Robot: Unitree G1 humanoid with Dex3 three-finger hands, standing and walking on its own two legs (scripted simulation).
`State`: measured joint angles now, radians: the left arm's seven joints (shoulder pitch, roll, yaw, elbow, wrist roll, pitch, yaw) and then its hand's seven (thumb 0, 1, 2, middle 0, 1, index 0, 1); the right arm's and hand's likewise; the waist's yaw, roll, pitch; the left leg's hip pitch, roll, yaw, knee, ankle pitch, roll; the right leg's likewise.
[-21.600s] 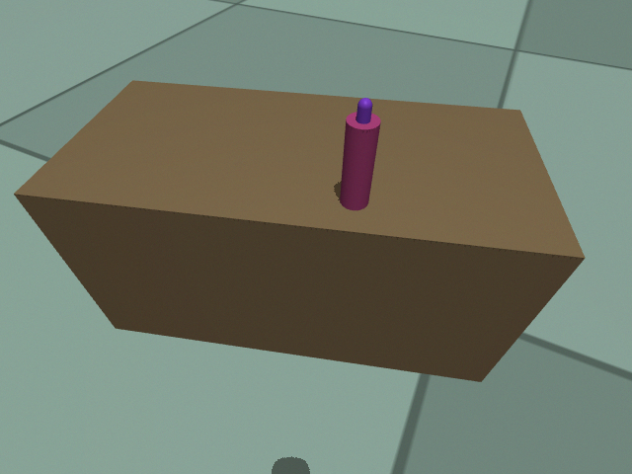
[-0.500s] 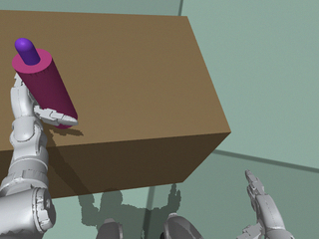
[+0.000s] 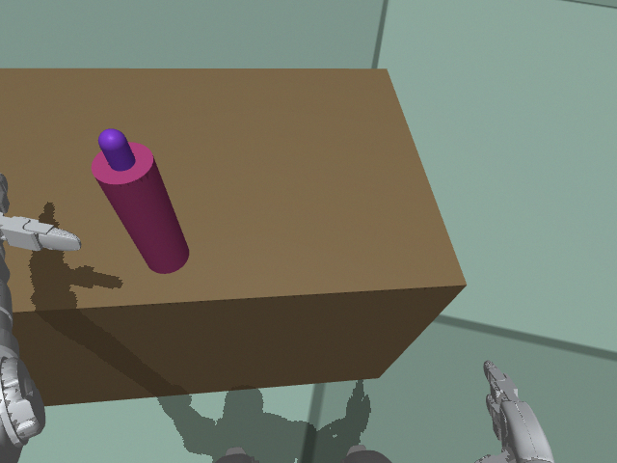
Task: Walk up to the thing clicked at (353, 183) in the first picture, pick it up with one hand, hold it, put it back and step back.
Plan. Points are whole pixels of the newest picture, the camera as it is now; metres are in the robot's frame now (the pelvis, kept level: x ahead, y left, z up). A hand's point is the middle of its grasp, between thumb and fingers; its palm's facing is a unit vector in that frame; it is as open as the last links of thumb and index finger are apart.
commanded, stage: sink last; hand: left
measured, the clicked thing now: (144, 206) +0.46 +0.20 +0.05
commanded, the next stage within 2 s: home in 1.14 s
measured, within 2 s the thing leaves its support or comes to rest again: neither
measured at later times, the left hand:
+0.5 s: hand (8, 321) +0.30 +0.30 +0.07, palm faces +0.36 -0.86 -0.38, open 17.5 cm
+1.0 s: hand out of the picture +0.15 +0.21 +0.10, palm faces +0.32 -0.87 -0.37, open 17.3 cm
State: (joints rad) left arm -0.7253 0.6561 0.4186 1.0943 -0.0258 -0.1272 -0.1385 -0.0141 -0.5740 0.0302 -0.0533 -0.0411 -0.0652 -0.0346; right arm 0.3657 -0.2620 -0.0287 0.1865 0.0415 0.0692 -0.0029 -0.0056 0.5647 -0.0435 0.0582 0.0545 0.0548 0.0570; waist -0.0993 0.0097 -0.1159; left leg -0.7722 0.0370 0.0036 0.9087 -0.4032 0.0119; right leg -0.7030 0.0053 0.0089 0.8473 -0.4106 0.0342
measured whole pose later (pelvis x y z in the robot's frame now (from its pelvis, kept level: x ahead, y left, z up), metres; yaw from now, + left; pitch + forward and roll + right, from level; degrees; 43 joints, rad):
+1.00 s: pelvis -0.01 -0.03 +0.01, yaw +3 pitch +3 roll +0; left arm 0.59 0.30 0.22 -0.31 -0.09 -0.04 0.04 -0.01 -0.48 0.00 -0.05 -0.03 -0.06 -0.03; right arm 0.44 -0.22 -0.10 0.24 0.05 0.01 -0.08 -0.01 0.55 -0.04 0.06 0.05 0.05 0.06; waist 0.05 0.04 -0.10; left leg -0.51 0.02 -0.02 0.80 -0.36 -0.02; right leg -0.46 -0.01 -0.02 0.82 -0.42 0.00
